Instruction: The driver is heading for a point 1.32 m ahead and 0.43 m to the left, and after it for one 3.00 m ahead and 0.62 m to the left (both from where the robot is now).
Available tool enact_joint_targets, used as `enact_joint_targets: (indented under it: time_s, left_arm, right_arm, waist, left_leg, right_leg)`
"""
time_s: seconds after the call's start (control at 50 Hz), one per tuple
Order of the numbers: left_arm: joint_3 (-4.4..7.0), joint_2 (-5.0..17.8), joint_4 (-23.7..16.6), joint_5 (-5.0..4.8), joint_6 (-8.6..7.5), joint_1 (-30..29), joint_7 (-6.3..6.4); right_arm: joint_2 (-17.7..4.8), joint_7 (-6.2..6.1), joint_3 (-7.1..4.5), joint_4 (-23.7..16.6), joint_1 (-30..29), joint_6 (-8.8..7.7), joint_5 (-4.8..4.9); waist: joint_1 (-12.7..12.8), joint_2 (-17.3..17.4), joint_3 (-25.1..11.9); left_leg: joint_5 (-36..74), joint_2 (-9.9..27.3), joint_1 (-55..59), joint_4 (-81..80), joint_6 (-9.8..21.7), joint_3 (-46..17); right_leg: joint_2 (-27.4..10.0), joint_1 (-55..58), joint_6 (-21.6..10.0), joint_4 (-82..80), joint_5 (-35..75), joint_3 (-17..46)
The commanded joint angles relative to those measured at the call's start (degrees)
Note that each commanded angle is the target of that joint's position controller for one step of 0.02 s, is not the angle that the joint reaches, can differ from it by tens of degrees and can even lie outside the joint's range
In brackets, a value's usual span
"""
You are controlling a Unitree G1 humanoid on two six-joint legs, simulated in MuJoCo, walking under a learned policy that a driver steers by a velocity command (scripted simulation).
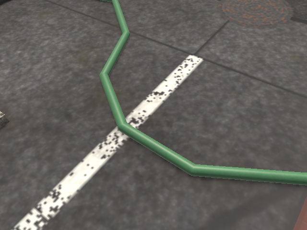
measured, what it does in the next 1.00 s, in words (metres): walks ahead, turning left: left foot, then right foot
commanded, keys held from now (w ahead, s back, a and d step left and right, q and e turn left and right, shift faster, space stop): w+q+shift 0.62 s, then w+shift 0.30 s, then w+e+shift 0.08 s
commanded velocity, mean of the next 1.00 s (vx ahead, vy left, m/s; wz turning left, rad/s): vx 0.97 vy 0.00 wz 0.70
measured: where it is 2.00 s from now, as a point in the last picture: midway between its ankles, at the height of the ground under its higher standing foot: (70, 82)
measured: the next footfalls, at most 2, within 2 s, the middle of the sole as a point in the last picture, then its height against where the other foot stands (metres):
left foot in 0.18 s outside the picture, level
right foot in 0.60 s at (168, 177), level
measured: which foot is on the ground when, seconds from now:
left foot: up 0.00-0.16, down 0.18-0.60, up 0.62-1.00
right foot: down 0.00-0.18, up 0.20-0.58, down 0.60-1.00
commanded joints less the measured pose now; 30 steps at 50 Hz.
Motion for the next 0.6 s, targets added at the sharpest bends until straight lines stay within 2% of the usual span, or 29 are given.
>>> enact_joint_targets:
  time_s: [0.02, 0.04, 0.06, 0.08, 0.1, 0.12, 0.14, 0.16, 0.18, 0.2, 0.22, 0.24, 0.26, 0.28, 0.3, 0.32, 0.36, 0.38, 0.4, 0.42, 0.44, 0.46, 0.5, 0.54, 0.56, 0.58, 0.6]
  left_arm:
    - [1.28, 7.21, -1.75, -0.14, -0.84, -1.63, 0.74]
    - [1.35, 8.14, -1.29, -0.27, -0.52, -1.51, 0.96]
    - [1.58, 9.75, -0.99, -0.33, -0.21, -1.68, 1.26]
    - [1.96, 11.78, -0.61, -0.36, 0.34, -1.07, 1.78]
    - [2.38, 13.68, -0.49, -0.36, 1.2, -1.25, 2.42]
    - [2.92, 15.29, -0.83, -0.3, 2.09, -2.82, 3.04]
    - [3.4, 16.56, -1.73, -0.13, 2.74, -5.81, 3.2]
    - [3.69, 17.17, -3.34, -0.42, 2.66, -9.19, 2.82]
    - [2.47, 12.2, -4.45, -0.33, 1.1, -10.16, 2.34]
    - [-0.76, 2.19, -8.98, -1.59, -1.89, -3.4, 0.96]
    - [-0.35, 7.72, -11.39, -2.49, -4.69, -12.0, 0.23]
    - [0.03, 8.86, -14.07, -4.35, -5.4, -17.56, 0.21]
    - [-0.16, 8.01, -14.02, -3.59, -5.39, -17.89, 0.47]
    - [-0.05, 7.19, -13.24, -2.15, -4.66, -16.54, 0.74]
    - [0.16, 7.23, -12.71, -1.78, -3.59, -14.03, 0.51]
    - [0.48, 7.78, -12.31, -1.44, -2.52, -13.29, 0.54]
    - [0.48, 7.96, -13.61, -0.13, -1.26, -16.67, 0.9]
    - [0.18, 7.48, -15.36, 0.77, -1.26, -21.01, 1.06]
    - [-0.12, 6.44, -16.54, 1.2, -1.5, -24.72, 1.03]
    - [-0.45, 5.07, -17.32, 0.93, -1.71, -27.83, 0.85]
    - [-0.64, 4.11, -18.05, 0.09, -1.85, -30.42, 0.69]
    - [-0.37, 4.31, -18.76, -1.13, -1.96, -32.26, 0.57]
    - [0.86, 6.86, -19.75, -3.13, -1.93, -34.45, 0.61]
    - [2.21, 9.77, -19.63, -4.13, -2.25, -33.81, 0.5]
    - [3.57, 11.93, -18.21, -4.32, -2.47, -27.91, 0.59]
    - [4.83, 13.82, -16.6, -4.38, -2.39, -17.96, 0.86]
    - [5.36, 15.78, -14.32, -3.79, -1.66, -2.6, 1.55]
  right_arm:
    - [-0.72, 1.64, 0.31, -6.67, -12.41, -1.45, 0.26]
    - [-0.12, 2.21, 0.54, -7.23, -13.41, -1.69, 0.37]
    - [-0.09, 2.57, 0.53, -7.96, -14.23, -1.89, 0.43]
    - [-1.0, 2.64, 0.21, -8.87, -15.0, -1.92, 0.5]
    - [-2.44, 2.5, -0.37, -9.45, -13.77, -1.68, 0.78]
    - [-4.14, 2.27, -1.14, -9.09, -8.81, -1.08, 1.07]
    - [-7.66, 1.91, -2.72, -7.02, 1.87, -0.27, 1.17]
    - [-12.89, 1.24, -5.13, -3.08, 16.78, 0.39, 0.73]
    - [-13.93, -0.26, -5.5, -0.38, 22.59, 1.57, 0.3]
    - [-17.08, -0.65, -5.52, -3.02, 16.84, 0.72, -1.05]
    - [-12.21, -1.02, -4.72, -3.8, 18.62, 0.17, -1.36]
    - [-10.45, -1.07, -4.28, -3.14, 19.68, -0.74, -2.02]
    - [-8.76, -0.67, -3.63, -3.21, 15.98, -1.47, -1.85]
    - [-7.1, -0.67, -3.09, -4.16, 11.64, -1.74, -1.76]
    - [-6.33, -1.13, -2.78, -5.16, 8.36, -1.7, -2.12]
    - [-5.83, -1.46, -2.6, -5.29, 6.65, -1.62, -1.73]
    - [-5.71, -2.38, -2.33, -4.73, 6.41, -1.74, -0.87]
    - [-5.91, -3.01, -2.21, -4.33, 6.52, -1.84, -0.7]
    - [-5.85, -3.64, -2.12, -3.71, 7.04, -1.77, -0.49]
    - [-6.11, -4.05, -2.19, -2.96, 7.95, -1.59, -0.23]
    - [-6.69, -4.2, -2.43, -2.27, 9.61, -1.39, 0.05]
    - [-7.33, -4.12, -2.71, -1.85, 11.48, -1.25, 0.33]
    - [-7.55, -4.4, -2.97, -1.24, 12.39, -1.14, 1.34]
    - [-7.23, -4.8, -3.29, -0.5, 12.47, -0.65, 1.19]
    - [-7.78, -4.69, -3.54, -0.33, 11.97, -0.25, 0.55]
    - [-7.85, -4.08, -3.36, -0.9, 10.6, 0.08, -0.73]
    - [-4.25, -3.34, -1.84, -3.37, 7.07, -0.1, -2.95]
  waist:
    - [1.03, -5.97, 12.4]
    - [0.88, -5.98, 12.85]
    - [0.23, -7.3, 12.16]
    - [-0.62, -9.37, 10.46]
    - [-2.69, -12.35, 8.45]
    - [-6.55, -15.38, 5.24]
    - [-12.42, -16.8, -0.09]
    - [-19.1, -14.02, -7.04]
    - [-18.85, -2.8, -7.36]
    - [-7.64, 15.73, -13.61]
    - [-13.35, 6.18, -18.36]
    - [-11.96, 0.66, -9.65]
    - [-7.26, -8.6, -3.09]
    - [-3.88, -9.03, 0.0]
    - [-1.04, -6.07, 2.58]
    - [0.16, -4.87, 4.73]
    - [0.12, -4.02, 7.37]
    - [-1.06, -3.39, 9.08]
    - [-2.36, -2.4, 9.44]
    - [-3.92, -0.82, 8.63]
    - [-5.77, 0.4, 7.1]
    - [-7.27, 1.25, 5.26]
    - [-7.81, 3.38, 4.63]
    - [-6.77, 4.67, 4.04]
    - [-3.65, 5.39, 0.12]
    - [2.03, 5.16, -7.33]
    - [8.97, 3.4, -18.04]
  left_leg:
    - [4.67, -0.42, 3.48, -8.82, 2.23, 6.39]
    - [3.57, -1.13, 5.76, -12.5, 3.47, 8.44]
    - [1.66, -2.73, 9.44, -15.18, 4.86, 11.02]
    - [-1.71, -4.9, 12.09, -15.93, 6.03, 13.81]
    - [-5.95, -6.86, 13.99, -16.26, 7.07, 15.6]
    - [-10.72, -8.29, 18.36, -15.94, 8.09, 16.39]
    - [-13.95, -9.02, 29.19, -15.4, 9.6, 15.46]
    - [-10.86, -9.25, 49.18, -21.91, 12.03, 11.62]
    - [-14.33, -4.11, 67.09, -22.18, 13.32, -0.14]
    - [-33.03, 9.79, 82.18, -31.0, 25.89, -35.82]
    - [-45.63, 11.09, 80.93, -42.78, 24.28, -46.95]
    - [-43.19, 10.56, 72.87, -46.51, 21.02, -43.65]
    - [-37.08, 8.83, 60.88, -47.08, 19.15, -37.94]
    - [-32.11, 5.62, 51.55, -47.05, 18.65, -32.19]
    - [-29.75, 2.77, 43.82, -48.15, 18.8, -28.26]
    - [-27.98, 0.95, 38.53, -49.01, 18.54, -25.63]
    - [-22.23, -1.89, 28.97, -50.26, 17.3, -19.48]
    - [-16.83, -3.61, 24.36, -50.29, 16.62, -16.71]
    - [-13.24, -5.26, 21.08, -49.33, 15.53, -14.71]
    - [-12.77, -6.88, 19.46, -48.36, 14.07, -12.98]
    - [-14.04, -7.21, 19.66, -47.78, 12.89, -13.14]
    - [-15.58, -6.03, 22.2, -47.46, 12.3, -15.5]
    - [-18.58, -3.6, 31.88, -44.93, 11.25, -20.81]
    - [-13.55, -0.78, 41.83, -39.77, 9.84, -24.31]
    - [-3.46, -0.56, 45.39, -33.41, 8.54, -24.05]
    - [5.46, -2.48, 45.27, -21.67, 6.16, -21.21]
    - [2.07, -4.3, 33.45, -2.26, 4.28, -17.44]
  right_leg:
    - [-11.4, -11.06, -1.5, -9.65, 23.32, -1.57]
    - [-11.59, -9.51, -0.65, -8.93, 30.61, -3.25]
    - [-12.02, -7.82, 0.02, -6.68, 45.84, -4.51]
    - [-12.81, -4.4, 0.27, -3.07, 62.92, -4.98]
    - [-13.72, -0.55, 0.41, 2.09, 78.64, -5.29]
    - [-15.2, 1.71, 0.19, 9.82, 91.5, -5.18]
    - [-16.13, 0.34, -0.58, 21.97, 98.73, -4.7]
    - [-14.35, -7.54, -1.39, 38.99, 94.81, -4.11]
    - [-7.1, -28.59, -0.63, 61.2, 39.2, -1.46]
    - [3.81, -54.47, 1.26, 83.4, -7.96, 8.94]
    - [1.77, -58.55, -2.1, 82.88, -1.82, 19.42]
    - [0.08, -59.72, -3.03, 79.35, 1.08, 18.32]
    - [-2.46, -56.78, -3.02, 73.38, 4.1, 17.68]
    - [-4.02, -52.96, -2.21, 69.69, 5.56, 17.5]
    - [-5.17, -49.9, -1.06, 67.87, 6.28, 17.51]
    - [-6.09, -49.07, 0.13, 65.5, 6.08, 16.56]
    - [-6.79, -45.67, 2.18, 56.6, 8.45, 13.54]
    - [-5.98, -43.3, 3.31, 50.36, 12.84, 11.6]
    - [-4.69, -39.7, 4.17, 44.2, 18.39, 10.26]
    - [-3.16, -35.04, 4.55, 36.56, 23.93, 9.57]
    - [-1.19, -30.72, 4.92, 30.06, 27.28, 8.82]
    - [0.55, -28.1, 5.32, 26.23, 29.0, 9.19]
    - [0.69, -28.89, 5.55, 17.47, 27.45, 13.58]
    - [0.05, -29.85, 4.24, 13.12, 24.59, 15.58]
    - [0.76, -24.35, 2.82, 13.65, 21.66, 15.0]
    - [-0.59, -12.75, 0.84, 15.53, 19.85, 14.11]
    - [-7.68, 9.07, -1.17, 23.2, 10.2, 19.23]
